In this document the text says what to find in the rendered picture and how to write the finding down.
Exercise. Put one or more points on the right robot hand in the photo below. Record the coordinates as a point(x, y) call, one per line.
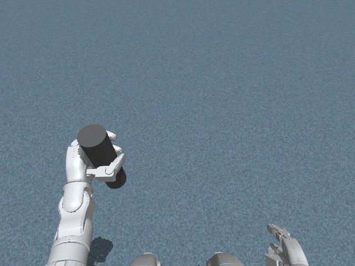
point(289, 254)

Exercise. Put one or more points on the left robot hand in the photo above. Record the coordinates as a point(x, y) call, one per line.
point(78, 166)

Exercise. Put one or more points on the left robot arm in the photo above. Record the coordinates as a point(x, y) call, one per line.
point(73, 238)

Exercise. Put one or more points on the can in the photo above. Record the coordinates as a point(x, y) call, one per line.
point(97, 145)

